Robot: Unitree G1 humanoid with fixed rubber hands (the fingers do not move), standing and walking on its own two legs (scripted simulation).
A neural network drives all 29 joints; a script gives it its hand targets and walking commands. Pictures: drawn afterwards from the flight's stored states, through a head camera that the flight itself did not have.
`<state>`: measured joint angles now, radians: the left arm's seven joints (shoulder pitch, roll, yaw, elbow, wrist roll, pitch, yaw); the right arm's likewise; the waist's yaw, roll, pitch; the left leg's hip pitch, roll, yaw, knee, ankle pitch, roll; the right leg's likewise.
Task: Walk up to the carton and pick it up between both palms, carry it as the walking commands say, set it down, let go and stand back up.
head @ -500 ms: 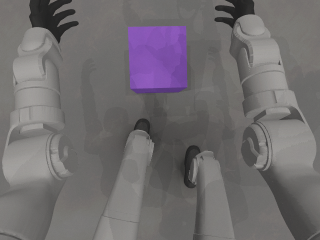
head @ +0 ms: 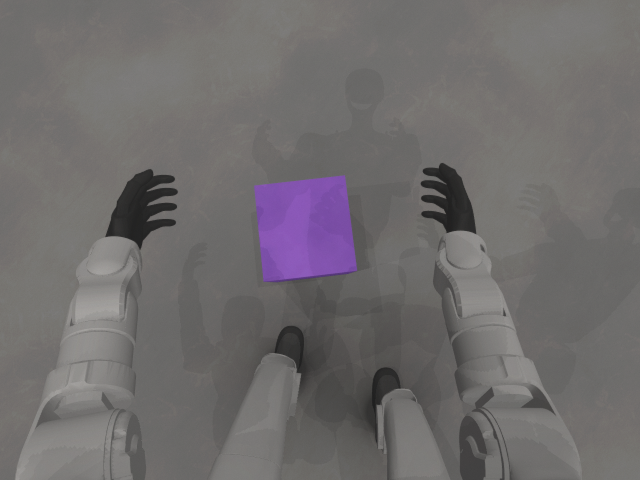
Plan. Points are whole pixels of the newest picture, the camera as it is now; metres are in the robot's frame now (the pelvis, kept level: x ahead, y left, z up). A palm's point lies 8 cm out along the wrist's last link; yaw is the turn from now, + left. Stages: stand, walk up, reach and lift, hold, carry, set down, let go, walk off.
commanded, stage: let go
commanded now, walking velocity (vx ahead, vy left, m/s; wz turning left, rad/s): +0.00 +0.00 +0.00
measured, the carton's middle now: (306, 234) +0.43 +0.10 -0.59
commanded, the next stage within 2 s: stand in 1.08 s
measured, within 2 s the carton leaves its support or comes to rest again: neither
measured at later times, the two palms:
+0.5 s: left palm (155, 407) +0.17 +0.19 -0.02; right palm out of the picture +0.23 -0.27 -0.02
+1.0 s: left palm (105, 398) +0.18 +0.23 -0.01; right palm out of the picture +0.17 -0.23 -0.01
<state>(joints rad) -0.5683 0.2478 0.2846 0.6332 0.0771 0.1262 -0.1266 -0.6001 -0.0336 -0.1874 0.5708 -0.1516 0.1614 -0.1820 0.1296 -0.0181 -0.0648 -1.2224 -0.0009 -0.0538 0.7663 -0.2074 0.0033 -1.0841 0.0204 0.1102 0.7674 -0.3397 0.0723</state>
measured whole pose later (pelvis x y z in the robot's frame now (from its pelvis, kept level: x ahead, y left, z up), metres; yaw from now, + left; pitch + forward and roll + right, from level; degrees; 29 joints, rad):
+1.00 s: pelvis +0.02 +0.00 +0.06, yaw -1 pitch -4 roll +1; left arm 0.25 0.24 0.02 0.34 0.02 0.20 -0.02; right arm 0.22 -0.17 -0.04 0.47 -0.03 0.07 0.08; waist 0.00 -0.03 0.13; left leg -0.17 -0.02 0.01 0.45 -0.21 0.01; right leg -0.04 -0.04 0.15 0.43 -0.32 0.03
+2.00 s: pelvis +0.05 -0.02 +0.03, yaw +13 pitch +3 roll -1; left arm 0.43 0.27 0.02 0.79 0.02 0.04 0.07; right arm 0.39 -0.22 -0.01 0.85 -0.03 0.01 -0.04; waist 0.02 -0.03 -0.08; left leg -0.43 -0.10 -0.20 0.73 -0.35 -0.01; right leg -0.17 -0.06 -0.08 0.61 -0.49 0.04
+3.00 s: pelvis +0.04 -0.04 +0.04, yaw +15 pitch +0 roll -1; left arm 0.40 0.19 0.03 1.00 0.01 0.04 0.06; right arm 0.36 -0.15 0.00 1.02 -0.01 0.02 -0.05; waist 0.02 -0.01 0.00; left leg -0.36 -0.08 -0.25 0.68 -0.30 -0.04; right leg -0.10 -0.03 -0.13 0.57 -0.46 0.01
